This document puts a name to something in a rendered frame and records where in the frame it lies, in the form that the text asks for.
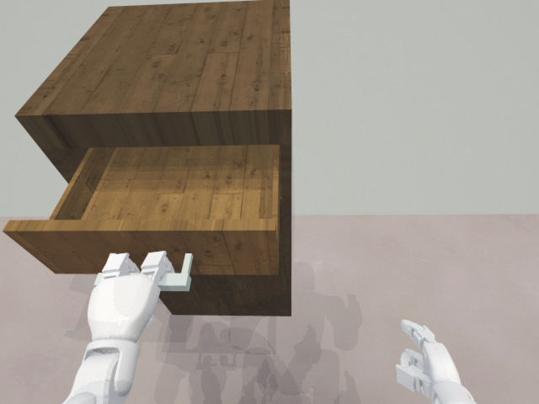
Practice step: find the right robot hand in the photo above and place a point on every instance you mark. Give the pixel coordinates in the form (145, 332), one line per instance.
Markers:
(420, 372)

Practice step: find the drawer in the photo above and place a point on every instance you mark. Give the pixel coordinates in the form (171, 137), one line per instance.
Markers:
(220, 203)

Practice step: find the robot right forearm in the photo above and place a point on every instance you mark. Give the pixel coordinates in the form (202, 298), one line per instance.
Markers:
(448, 392)

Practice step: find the left robot hand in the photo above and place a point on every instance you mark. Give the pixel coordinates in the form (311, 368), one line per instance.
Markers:
(121, 305)

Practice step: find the handle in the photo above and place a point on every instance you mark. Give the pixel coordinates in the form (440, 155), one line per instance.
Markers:
(169, 282)

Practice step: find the cabinet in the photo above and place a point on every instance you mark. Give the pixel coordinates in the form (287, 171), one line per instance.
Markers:
(183, 74)

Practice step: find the robot left forearm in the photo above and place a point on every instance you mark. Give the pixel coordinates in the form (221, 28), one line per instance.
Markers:
(106, 374)

